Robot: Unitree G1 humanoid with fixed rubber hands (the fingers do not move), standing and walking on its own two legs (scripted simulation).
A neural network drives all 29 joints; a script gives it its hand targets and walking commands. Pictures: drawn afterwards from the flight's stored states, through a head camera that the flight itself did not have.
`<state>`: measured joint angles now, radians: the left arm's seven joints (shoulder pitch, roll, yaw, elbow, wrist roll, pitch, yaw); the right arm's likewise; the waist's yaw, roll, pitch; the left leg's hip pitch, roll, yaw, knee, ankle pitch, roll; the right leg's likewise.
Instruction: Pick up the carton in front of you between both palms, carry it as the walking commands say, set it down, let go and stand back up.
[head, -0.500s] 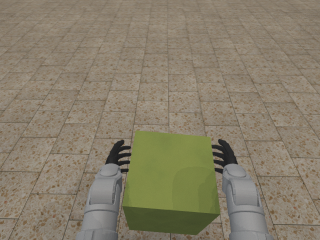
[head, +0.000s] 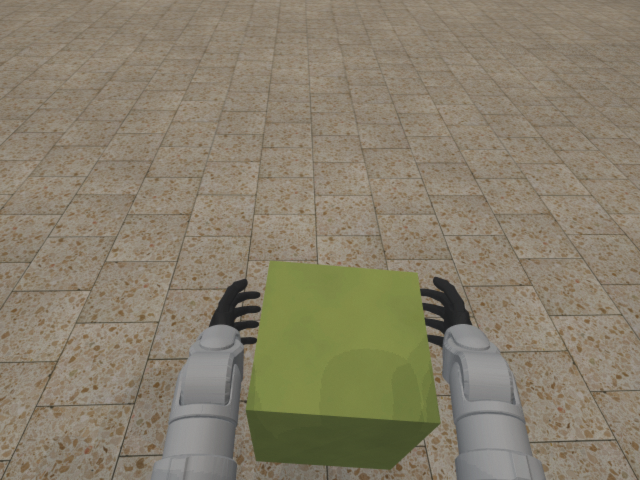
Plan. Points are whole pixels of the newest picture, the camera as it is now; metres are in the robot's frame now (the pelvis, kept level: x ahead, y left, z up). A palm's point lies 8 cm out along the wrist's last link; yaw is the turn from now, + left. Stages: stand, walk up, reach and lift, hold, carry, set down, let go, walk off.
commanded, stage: set down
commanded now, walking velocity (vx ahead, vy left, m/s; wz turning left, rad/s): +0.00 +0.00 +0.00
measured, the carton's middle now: (333, 370) +0.28 +0.00 -0.07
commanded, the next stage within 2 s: none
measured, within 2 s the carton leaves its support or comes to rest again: rests again in 1.92 s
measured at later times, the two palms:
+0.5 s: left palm (245, 346) +0.34 +0.14 -0.10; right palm (427, 357) +0.32 -0.15 -0.09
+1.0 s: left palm (247, 370) +0.38 +0.16 -0.28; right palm (392, 381) +0.36 -0.13 -0.25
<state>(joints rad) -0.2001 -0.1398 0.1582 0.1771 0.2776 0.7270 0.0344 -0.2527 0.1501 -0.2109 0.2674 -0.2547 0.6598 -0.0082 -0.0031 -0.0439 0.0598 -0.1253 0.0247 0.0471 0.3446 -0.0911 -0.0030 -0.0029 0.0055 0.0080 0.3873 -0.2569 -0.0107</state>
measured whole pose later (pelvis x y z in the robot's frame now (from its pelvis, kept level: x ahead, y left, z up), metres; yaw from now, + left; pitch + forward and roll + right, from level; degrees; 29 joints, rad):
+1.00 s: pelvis -0.06 +0.01 -0.19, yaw -6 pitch +41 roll -3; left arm -0.76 0.03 0.36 0.67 0.25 0.26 0.02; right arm -0.72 0.25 -0.47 0.54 -0.21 0.18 -0.19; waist 0.02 -0.06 -0.22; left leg -1.75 0.00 -0.05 1.40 -0.36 0.00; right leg -1.63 0.09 0.03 1.47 -0.54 0.02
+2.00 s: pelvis -0.10 +0.03 -0.39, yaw -12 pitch +39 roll -6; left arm -1.33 0.38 0.08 1.04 -0.02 0.19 0.03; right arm -1.19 0.07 -0.39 0.78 0.02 0.12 -0.31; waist 0.09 -0.13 0.21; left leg -2.33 0.03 -0.06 2.07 -0.42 0.02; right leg -2.19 0.17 0.00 2.13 -0.64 0.09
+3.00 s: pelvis -0.10 +0.02 -0.41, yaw -12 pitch +34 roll -4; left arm -1.43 0.46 0.25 1.29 0.03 0.06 -0.13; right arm -1.35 -0.05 -0.34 1.07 -0.05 0.08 -0.12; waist 0.09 -0.11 0.34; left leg -2.30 0.05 -0.06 2.13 -0.42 0.01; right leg -2.18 0.20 0.00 2.20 -0.63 0.09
